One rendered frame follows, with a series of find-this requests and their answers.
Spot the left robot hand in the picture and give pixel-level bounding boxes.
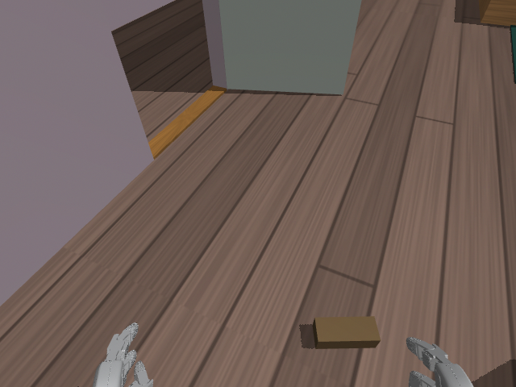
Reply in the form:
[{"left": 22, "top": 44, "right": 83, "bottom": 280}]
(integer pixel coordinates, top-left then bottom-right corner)
[{"left": 93, "top": 322, "right": 153, "bottom": 387}]

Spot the right robot hand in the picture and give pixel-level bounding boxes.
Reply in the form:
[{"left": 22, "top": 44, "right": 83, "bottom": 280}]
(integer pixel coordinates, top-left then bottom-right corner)
[{"left": 406, "top": 337, "right": 474, "bottom": 387}]

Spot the carton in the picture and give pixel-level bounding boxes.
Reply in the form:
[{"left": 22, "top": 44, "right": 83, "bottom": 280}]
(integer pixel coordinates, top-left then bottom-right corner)
[{"left": 313, "top": 316, "right": 381, "bottom": 349}]

